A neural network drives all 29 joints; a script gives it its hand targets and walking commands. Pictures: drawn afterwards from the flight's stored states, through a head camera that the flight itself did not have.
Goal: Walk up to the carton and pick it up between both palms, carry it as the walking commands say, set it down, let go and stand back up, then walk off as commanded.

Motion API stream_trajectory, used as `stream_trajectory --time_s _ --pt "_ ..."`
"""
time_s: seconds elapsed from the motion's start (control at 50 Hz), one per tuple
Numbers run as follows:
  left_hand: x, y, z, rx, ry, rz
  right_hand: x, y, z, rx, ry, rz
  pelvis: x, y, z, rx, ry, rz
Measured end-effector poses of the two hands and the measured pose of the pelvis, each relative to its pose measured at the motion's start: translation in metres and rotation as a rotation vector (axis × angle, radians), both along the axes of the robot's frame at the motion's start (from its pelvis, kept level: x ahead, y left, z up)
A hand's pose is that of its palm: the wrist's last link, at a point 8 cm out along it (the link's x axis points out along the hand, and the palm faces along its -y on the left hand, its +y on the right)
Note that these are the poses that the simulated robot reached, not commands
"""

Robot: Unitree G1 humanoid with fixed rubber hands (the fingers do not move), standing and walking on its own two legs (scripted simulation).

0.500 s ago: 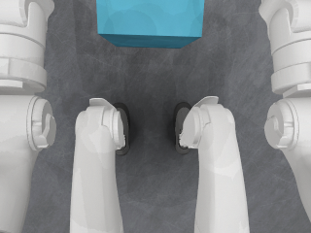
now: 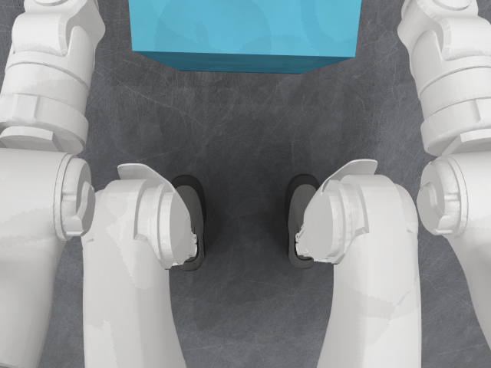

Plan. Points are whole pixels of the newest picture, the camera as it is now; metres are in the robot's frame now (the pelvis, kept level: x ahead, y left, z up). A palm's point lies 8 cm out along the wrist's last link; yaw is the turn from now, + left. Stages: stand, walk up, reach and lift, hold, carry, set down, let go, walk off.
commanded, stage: reach and lift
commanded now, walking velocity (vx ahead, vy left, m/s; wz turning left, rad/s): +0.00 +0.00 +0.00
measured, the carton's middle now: out of the picture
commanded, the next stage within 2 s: none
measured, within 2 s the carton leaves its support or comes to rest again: leaves its support in 1.76 s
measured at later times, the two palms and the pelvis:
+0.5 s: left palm out of the picture +0.55 +0.19 -0.20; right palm out of the picture +0.55 -0.20 -0.20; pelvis +0.00 +0.00 -0.03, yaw +0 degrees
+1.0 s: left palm out of the picture +0.56 +0.16 -0.19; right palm out of the picture +0.55 -0.16 -0.19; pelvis +0.00 +0.00 -0.02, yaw +0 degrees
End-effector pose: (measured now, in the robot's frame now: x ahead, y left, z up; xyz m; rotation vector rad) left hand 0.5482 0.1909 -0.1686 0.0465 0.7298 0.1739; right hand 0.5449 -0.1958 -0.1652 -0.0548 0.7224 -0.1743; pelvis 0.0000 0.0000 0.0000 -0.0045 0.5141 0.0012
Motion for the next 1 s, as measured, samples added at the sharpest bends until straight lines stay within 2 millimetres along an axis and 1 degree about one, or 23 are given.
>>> stream_trajectory --time_s 0.12,0.2,0.28,0.5,0.58,0.7,0.78,0.94,1.0 --pt "0.000 0.001 -0.028 0.003 0.027 -0.002 -0.004 -0.001 -0.030 0.001 0.031 0.008 0.002 -0.001 -0.019 0.003 0.010 0.002" --pt "0.005 0.007 -0.035 0.012 0.014 0.006 0.000 -0.007 -0.039 0.002 0.015 0.001 0.003 -0.002 -0.030 0.005 0.014 0.000" --pt "0.010 0.008 -0.032 0.014 -0.015 0.002 0.004 -0.011 -0.038 0.005 -0.012 -0.004 0.004 -0.002 -0.034 0.007 0.010 0.000" --pt "0.006 -0.001 -0.030 -0.011 0.004 -0.005 0.003 0.000 -0.033 0.011 0.004 0.013 0.004 -0.003 -0.026 0.008 0.010 -0.004" --pt "0.006 -0.005 -0.028 -0.017 -0.002 -0.014 0.002 -0.001 -0.031 0.011 0.001 0.001 0.003 -0.002 -0.025 0.005 0.007 -0.001" --pt "0.006 -0.008 -0.028 -0.023 -0.002 -0.014 0.002 0.005 -0.032 0.020 0.004 0.003 0.001 -0.001 -0.026 0.002 0.008 -0.002" --pt "0.006 -0.015 -0.030 -0.027 0.008 -0.027 0.003 0.012 -0.033 0.022 0.016 0.017 0.001 -0.001 -0.026 0.004 0.009 0.001" --pt "0.010 -0.032 -0.029 -0.035 0.003 -0.054 0.010 0.027 -0.027 0.030 -0.009 0.038 0.001 -0.001 -0.023 -0.001 0.013 -0.001" --pt "0.011 -0.033 -0.026 -0.027 -0.006 -0.058 0.010 0.034 -0.028 0.038 -0.002 0.043 0.001 -0.001 -0.022 0.001 0.015 -0.001"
